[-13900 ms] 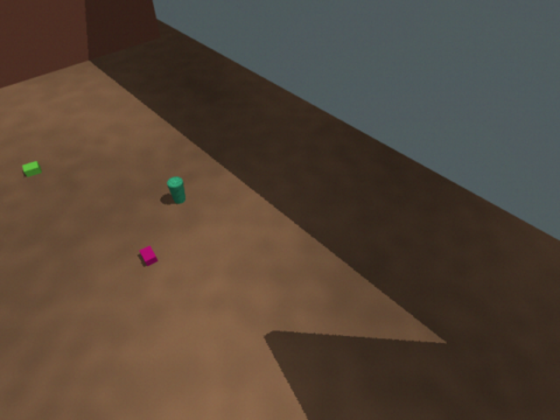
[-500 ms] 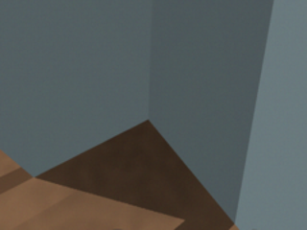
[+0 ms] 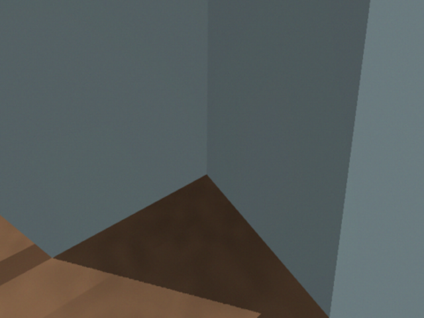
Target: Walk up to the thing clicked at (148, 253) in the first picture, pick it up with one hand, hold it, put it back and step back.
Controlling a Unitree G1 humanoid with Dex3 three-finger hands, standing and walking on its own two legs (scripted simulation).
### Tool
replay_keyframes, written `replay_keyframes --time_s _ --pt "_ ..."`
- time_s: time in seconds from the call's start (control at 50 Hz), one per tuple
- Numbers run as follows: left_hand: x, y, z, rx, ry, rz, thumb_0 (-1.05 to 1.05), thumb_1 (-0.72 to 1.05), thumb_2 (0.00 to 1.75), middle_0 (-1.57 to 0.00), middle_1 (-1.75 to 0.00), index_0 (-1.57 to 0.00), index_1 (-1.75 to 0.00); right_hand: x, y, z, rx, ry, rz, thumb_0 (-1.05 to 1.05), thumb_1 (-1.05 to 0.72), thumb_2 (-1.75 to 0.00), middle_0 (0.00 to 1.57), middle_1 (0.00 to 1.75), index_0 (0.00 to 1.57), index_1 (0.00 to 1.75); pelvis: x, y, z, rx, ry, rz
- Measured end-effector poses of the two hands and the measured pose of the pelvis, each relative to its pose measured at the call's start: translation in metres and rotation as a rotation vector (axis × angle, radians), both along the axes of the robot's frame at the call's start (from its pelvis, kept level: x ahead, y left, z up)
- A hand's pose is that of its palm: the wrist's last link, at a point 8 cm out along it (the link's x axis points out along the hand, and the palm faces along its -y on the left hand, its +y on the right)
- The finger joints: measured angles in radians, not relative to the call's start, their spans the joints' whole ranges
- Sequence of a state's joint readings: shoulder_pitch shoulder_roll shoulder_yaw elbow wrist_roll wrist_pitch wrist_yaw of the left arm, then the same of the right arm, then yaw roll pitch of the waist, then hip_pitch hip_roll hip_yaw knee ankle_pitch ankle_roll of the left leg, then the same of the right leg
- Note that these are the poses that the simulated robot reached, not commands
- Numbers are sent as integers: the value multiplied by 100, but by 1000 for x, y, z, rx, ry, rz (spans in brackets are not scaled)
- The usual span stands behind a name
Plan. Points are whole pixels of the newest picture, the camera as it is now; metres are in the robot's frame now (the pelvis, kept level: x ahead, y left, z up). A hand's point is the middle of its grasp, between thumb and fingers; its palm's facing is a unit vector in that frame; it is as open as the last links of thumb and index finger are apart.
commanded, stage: stand
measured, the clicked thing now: out of the picture -1.40 -0.42 -0.76
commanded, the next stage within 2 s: walk up in 0.96 s
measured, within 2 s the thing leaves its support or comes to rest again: neither
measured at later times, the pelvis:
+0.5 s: pelvis +0.01 +0.00 +0.00, yaw +0 degrees
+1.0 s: pelvis +0.02 -0.01 +0.00, yaw -2 degrees
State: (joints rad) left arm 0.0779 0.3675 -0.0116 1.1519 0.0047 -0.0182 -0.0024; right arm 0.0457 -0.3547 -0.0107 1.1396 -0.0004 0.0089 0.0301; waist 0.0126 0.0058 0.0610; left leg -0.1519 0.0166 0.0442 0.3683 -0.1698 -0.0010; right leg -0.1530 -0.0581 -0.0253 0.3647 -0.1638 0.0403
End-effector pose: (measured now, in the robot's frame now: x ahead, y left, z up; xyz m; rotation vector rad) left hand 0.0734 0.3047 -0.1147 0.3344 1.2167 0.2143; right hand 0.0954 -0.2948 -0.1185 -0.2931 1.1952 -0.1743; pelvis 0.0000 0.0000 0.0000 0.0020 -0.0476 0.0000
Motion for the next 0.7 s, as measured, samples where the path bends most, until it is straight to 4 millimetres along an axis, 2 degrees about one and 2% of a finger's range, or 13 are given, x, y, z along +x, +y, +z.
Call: replay_keyframes --time_s 0.14,0.26,0.7 --pt "5 -6 -4 -21 8 -11 0 90 90 -20 -30 -21 -30 -16 -3 1 -10 32 -21 1 -90 -90 20 30 20 30 4 -1 2 1 4 0" --pt "8 -10 -5 -31 14 -13 0 90 90 -20 -30 -21 -30 -21 -5 2 -16 48 -34 1 -90 -90 20 30 20 30 8 -2 2 2 6 0" --pt "16 -13 0 -18 -1 -4 0 90 90 -20 -30 -21 -30 -3 -8 2 -13 17 -15 1 -90 -90 20 30 20 30 16 -8 3 -1 3 3"
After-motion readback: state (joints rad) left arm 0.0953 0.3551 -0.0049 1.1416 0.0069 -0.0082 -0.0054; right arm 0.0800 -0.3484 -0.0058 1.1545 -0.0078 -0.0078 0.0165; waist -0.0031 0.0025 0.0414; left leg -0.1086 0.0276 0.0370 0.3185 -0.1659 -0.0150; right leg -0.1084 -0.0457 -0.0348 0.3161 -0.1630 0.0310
